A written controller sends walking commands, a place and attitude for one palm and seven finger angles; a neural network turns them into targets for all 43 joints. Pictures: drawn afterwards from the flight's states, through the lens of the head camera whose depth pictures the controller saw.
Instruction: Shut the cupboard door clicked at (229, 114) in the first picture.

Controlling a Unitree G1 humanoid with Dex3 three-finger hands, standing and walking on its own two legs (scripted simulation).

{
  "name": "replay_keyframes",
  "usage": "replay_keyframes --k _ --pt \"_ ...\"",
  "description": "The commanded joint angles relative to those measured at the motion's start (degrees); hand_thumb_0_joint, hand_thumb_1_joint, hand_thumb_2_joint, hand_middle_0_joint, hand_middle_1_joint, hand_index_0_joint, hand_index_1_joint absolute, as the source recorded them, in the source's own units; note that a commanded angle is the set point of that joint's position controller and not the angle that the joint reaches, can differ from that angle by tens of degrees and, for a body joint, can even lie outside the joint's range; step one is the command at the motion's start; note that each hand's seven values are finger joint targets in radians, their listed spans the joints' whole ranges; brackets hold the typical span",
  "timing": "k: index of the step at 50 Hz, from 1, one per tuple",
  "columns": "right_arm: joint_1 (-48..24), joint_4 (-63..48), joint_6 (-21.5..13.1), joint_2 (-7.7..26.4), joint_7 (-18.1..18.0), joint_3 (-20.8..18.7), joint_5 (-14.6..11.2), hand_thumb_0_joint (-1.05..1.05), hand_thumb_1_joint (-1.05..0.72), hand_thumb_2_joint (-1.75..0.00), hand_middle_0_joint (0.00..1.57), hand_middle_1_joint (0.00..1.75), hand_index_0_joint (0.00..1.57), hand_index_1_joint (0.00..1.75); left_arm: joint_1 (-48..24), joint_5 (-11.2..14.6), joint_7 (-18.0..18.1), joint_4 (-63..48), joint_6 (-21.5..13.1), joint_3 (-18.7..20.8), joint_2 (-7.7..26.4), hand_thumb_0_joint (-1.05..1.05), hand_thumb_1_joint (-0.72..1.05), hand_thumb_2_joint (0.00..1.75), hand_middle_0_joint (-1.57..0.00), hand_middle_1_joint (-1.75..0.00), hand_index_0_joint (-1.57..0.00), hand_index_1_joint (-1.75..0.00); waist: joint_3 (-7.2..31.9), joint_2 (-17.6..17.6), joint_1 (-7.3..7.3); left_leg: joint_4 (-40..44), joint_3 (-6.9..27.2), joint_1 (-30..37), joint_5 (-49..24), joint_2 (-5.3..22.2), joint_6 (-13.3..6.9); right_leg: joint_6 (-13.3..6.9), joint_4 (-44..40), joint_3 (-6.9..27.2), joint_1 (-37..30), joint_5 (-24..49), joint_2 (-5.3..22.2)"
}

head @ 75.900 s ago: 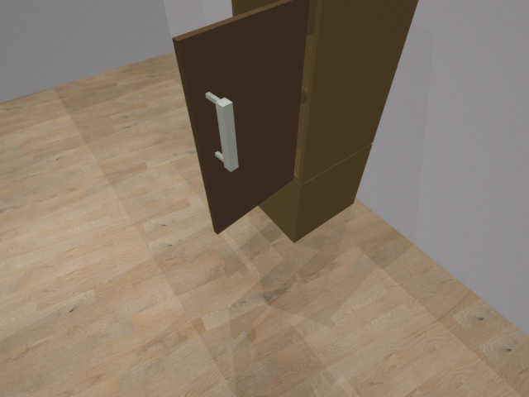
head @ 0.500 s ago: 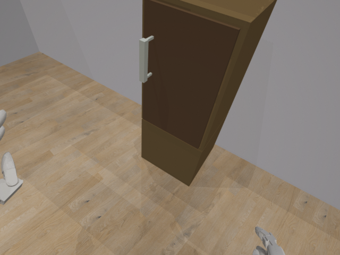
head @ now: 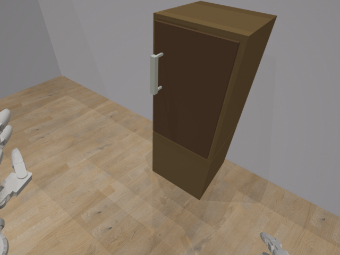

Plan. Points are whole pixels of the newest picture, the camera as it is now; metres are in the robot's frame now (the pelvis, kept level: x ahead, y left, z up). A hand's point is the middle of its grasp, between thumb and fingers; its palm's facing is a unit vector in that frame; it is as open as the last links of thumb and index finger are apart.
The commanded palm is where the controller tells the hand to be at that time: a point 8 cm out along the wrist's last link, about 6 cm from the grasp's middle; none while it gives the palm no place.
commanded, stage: let the arm hang, fingers relaxed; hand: left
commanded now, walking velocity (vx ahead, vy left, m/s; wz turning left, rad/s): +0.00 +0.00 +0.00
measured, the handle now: (157, 74) +0.84 +0.10 +0.05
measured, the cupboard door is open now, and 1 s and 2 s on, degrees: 0 0 0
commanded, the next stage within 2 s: look to check the result in 1.16 s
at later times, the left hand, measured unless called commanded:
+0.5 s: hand out of the picture -0.04 +0.17 -0.17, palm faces +0.05 -0.98 -0.18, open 7.1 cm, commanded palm none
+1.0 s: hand out of the picture -0.02 +0.12 -0.17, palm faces +0.06 -0.99 -0.12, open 7.4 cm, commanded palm none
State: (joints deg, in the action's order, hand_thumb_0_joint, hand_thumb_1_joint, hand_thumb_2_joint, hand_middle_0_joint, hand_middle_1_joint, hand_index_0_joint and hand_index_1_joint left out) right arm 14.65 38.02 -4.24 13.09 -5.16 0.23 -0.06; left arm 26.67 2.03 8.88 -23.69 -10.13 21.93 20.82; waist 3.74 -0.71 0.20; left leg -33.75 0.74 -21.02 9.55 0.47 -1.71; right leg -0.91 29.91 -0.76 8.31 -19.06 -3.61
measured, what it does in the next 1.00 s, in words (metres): stands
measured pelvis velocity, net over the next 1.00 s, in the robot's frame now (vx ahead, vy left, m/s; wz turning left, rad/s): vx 0.02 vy -0.01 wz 0.00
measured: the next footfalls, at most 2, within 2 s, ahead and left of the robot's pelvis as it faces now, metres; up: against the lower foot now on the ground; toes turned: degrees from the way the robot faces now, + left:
none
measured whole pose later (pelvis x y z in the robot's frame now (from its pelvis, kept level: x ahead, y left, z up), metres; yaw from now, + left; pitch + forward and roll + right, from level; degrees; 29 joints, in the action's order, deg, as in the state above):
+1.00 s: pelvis +0.02 -0.01 +0.01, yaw +0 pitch -2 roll +0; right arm 18.7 65.0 0.9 6.2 -2.5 0.5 0.9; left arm 21.6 -0.9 2.3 65.7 -0.4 -0.1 4.6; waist 0.2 0.3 0.3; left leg -25.3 -0.1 -15.5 7.7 -1.2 -1.4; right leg -1.5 24.9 -0.3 4.4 -18.4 -1.7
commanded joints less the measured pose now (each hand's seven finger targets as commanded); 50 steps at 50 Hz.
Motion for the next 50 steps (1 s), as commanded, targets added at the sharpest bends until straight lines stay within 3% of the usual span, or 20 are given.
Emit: replay_keyframes --k 1,2,3,4,5,7,9,10,11,13,15,18,19,20,24,25,28,34,48,50 --pt "-7.69 -11.16 -4.02 5.65 -0.41 -1.51 -0.09 0.00 -0.90 -0.90 0.20 0.30 0.20 0.30 -2.75 -0.14 0.43 -13.35 -4.92 7.50 11.95 0.00 0.90 0.90 -0.20 -0.30 -0.20 -0.30 -5.32 -10.81 0.16 24.36 15.37 -1.61 29.25 8.00 -1.34 0.65 -1.99 1.50 4.67 -4.18 0.57" --pt "-7.51 -11.27 -4.29 5.48 -0.38 -1.57 0.00 0.00 -0.90 -0.90 0.20 0.30 0.20 0.30 -2.67 -0.19 0.38 -14.29 -5.10 7.49 11.89 0.00 0.90 0.90 -0.20 -0.30 -0.20 -0.30 -4.38 -11.00 0.00 25.46 15.21 -2.77 29.37 8.47 -1.59 0.70 -1.40 1.22 2.24 -2.47 0.50" --pt "-9.13 3.27 -5.90 16.62 4.51 -4.30 0.98 0.00 -0.90 -0.90 0.20 0.30 0.20 0.30 -2.41 -5.00 -7.87 32.19 5.04 -15.14 -0.05 0.00 0.90 0.90 -0.20 -0.30 -0.20 -0.30 -8.89 -9.00 1.31 12.05 15.17 -4.10 6.08 7.71 -2.25 0.06 4.06 1.00 10.87 3.84 4.69" --pt "-5.80 2.87 -1.84 11.17 4.51 -3.25 0.25 0.00 -0.90 -0.90 0.20 0.30 0.20 0.30 -0.78 -3.65 -8.75 34.38 9.87 -14.52 -1.81 0.00 0.90 0.90 -0.20 -0.30 -0.20 -0.30 -2.69 -5.90 -0.06 8.75 8.87 1.04 -4.45 7.62 -1.49 0.33 1.48 2.91 9.05 2.66 6.01" --pt "-3.72 3.35 -1.45 9.05 4.28 -2.75 0.90 0.00 -0.90 -0.90 0.20 0.30 0.20 0.30 -1.13 -3.82 -8.91 35.86 10.34 -16.43 -4.44 0.00 0.90 0.90 -0.20 -0.30 -0.20 -0.30 1.33 -0.29 -0.53 5.11 7.38 4.09 -12.47 7.66 -1.35 -0.04 0.98 2.48 8.00 3.89 5.57" --pt "-3.48 3.31 -0.43 9.41 4.29 -2.08 1.02 0.00 -0.90 -0.90 0.20 0.30 0.20 0.30 -3.61 -3.81 -8.81 40.56 10.10 -16.95 -1.91 0.00 0.90 0.90 -0.20 -0.30 -0.20 -0.30 3.61 7.65 -0.57 3.23 7.82 4.31 -14.82 6.70 -1.73 -1.20 -1.28 4.06 5.02 7.54 6.53" --pt "-4.04 4.82 0.74 10.10 4.50 -2.20 1.26 0.00 -0.90 -0.90 0.20 0.30 0.20 0.30 -7.57 -3.87 -8.63 47.17 9.56 -17.29 0.31 0.00 0.90 0.90 -0.20 -0.30 -0.20 -0.30 1.90 14.96 0.25 0.17 6.38 5.24 -11.06 3.90 -0.74 -3.07 -5.11 7.80 7.38 9.86 9.85" --pt "-4.11 5.56 1.47 9.96 4.71 -2.21 1.41 0.00 -0.90 -0.90 0.20 0.30 0.20 0.30 -9.28 -3.72 -8.46 50.55 9.59 -17.69 1.11 0.00 0.90 0.90 -0.20 -0.30 -0.20 -0.30 0.09 14.38 0.81 -0.92 5.45 5.98 -8.89 2.75 -0.22 -4.47 -6.39 8.93 9.71 9.60 11.18" --pt "-3.68 6.94 2.47 8.67 4.78 -1.91 1.67 0.00 -0.90 -0.90 0.20 0.30 0.20 0.30 -10.71 -3.45 -8.17 54.06 9.99 -18.32 0.59 0.00 0.90 0.90 -0.20 -0.30 -0.20 -0.30 -1.36 11.42 1.31 -1.30 4.56 7.00 -6.59 1.89 0.32 -5.42 -7.52 9.52 11.64 7.35 12.20" --pt "-2.52 9.17 3.74 7.16 4.79 -1.27 1.91 0.00 -0.90 -0.90 0.20 0.30 0.20 0.30 -12.18 -3.21 -7.71 60.52 10.54 -19.34 0.00 0.00 0.90 0.90 -0.20 -0.30 -0.20 -0.30 -3.14 4.52 1.83 2.12 5.26 8.68 -6.97 2.49 0.42 -4.66 -7.47 8.47 12.42 2.70 10.49" --pt "-2.45 11.66 3.96 7.46 4.48 -0.78 1.74 0.00 -0.90 -0.90 0.20 0.30 0.20 0.30 -9.94 -2.98 -7.55 67.27 10.75 -19.76 -0.32 0.00 0.90 0.90 -0.20 -0.30 -0.20 -0.30 -4.14 -4.06 0.59 8.24 9.17 7.42 -5.76 4.60 -0.65 -2.56 -6.48 6.70 9.14 -0.21 7.17" --pt "-1.00 15.15 4.09 5.28 3.56 -0.89 1.76 0.00 -0.90 -0.90 0.20 0.30 0.20 0.30 -4.55 -2.92 -7.46 75.70 10.90 -19.02 -4.00 0.00 0.90 0.90 -0.20 -0.30 -0.20 -0.30 -3.49 -11.86 -0.90 15.49 11.18 3.80 5.75 5.48 -1.47 -2.19 -6.13 4.67 2.51 0.14 6.01" --pt "-0.70 16.12 4.26 5.03 3.43 -0.93 1.58 0.00 -0.90 -0.90 0.20 0.30 0.20 0.30 -3.07 -2.84 -7.55 77.95 10.92 -19.34 -3.80 0.00 0.90 0.90 -0.20 -0.30 -0.20 -0.30 -3.22 -13.41 -1.15 16.90 11.43 3.89 8.33 5.37 -1.54 -2.28 -6.38 4.31 1.59 0.48 5.92" --pt "0.00 16.68 4.44 5.08 3.20 -1.06 1.29 0.00 -0.90 -0.90 0.20 0.30 0.20 0.30 -2.18 -2.87 -7.59 79.45 10.79 -19.53 -4.02 0.00 0.90 0.90 -0.20 -0.30 -0.20 -0.30 -4.09 -10.09 -1.31 16.85 11.30 4.21 8.68 5.52 -1.67 -2.31 -7.79 4.20 1.51 0.86 5.89" --pt "3.83 20.35 4.44 3.56 2.84 -1.26 0.89 0.00 -0.90 -0.90 0.20 0.30 0.20 0.30 -0.53 -2.68 -7.53 84.82 10.14 -20.56 -5.43 0.00 0.90 0.90 -0.20 -0.30 -0.20 -0.30 -4.14 -4.12 -0.21 15.44 8.99 8.27 4.38 4.94 -1.19 -2.52 -11.23 5.35 2.77 2.81 7.19" --pt "4.35 20.86 4.52 3.49 2.77 -1.25 0.67 0.00 -0.90 -0.90 0.20 0.30 0.20 0.30 -0.20 -2.65 -7.46 85.65 9.96 -20.67 -5.54 0.00 0.90 0.90 -0.20 -0.30 -0.20 -0.30 -4.54 -1.29 -0.07 14.32 8.16 9.45 2.09 4.82 -1.10 -2.60 -12.23 5.54 3.50 2.87 7.36" --pt "6.33 22.76 4.76 2.20 2.65 -1.15 0.64 0.00 -0.90 -0.90 0.20 0.30 0.20 0.30 0.77 -2.51 -7.12 88.02 9.86 -21.28 -6.73 0.00 0.90 0.90 -0.20 -0.30 -0.20 -0.30 -5.97 1.07 0.75 13.27 6.86 12.00 0.01 4.53 -0.84 -2.53 -13.47 5.68 6.03 1.79 7.97" --pt "7.57 24.82 5.25 0.71 2.59 -0.95 0.70 0.00 -0.90 -0.90 0.20 0.30 0.20 0.30 3.14 -2.53 -6.67 90.38 10.05 -21.72 -8.33 0.00 0.90 0.90 -0.20 -0.30 -0.20 -0.30 -10.44 2.12 0.80 13.69 6.09 10.59 3.30 4.11 -0.73 -2.47 -14.00 5.91 8.91 -2.26 7.86" --pt "8.13 25.70 4.83 -1.82 2.52 -0.76 0.99 0.00 -0.90 -0.90 0.20 0.30 0.20 0.30 2.90 -2.63 -6.16 89.97 9.81 -21.28 -10.40 0.00 0.90 0.90 -0.20 -0.30 -0.20 -0.30 -13.19 1.03 0.26 13.05 5.32 8.35 0.76 3.59 -0.78 -2.50 -13.08 6.06 8.70 0.12 7.89" --pt "8.44 25.51 4.67 -1.70 2.49 -0.77 0.91 0.00 -0.90 -0.90 0.20 0.30 0.20 0.30 2.66 -2.65 -6.12 89.54 9.72 -21.06 -10.01 0.00 0.90 0.90 -0.20 -0.30 -0.20 -0.30 -11.66 0.45 0.07 12.67 5.25 8.68 -0.92 3.76 -0.85 -2.44 -12.68 5.87 7.27 1.68 7.69"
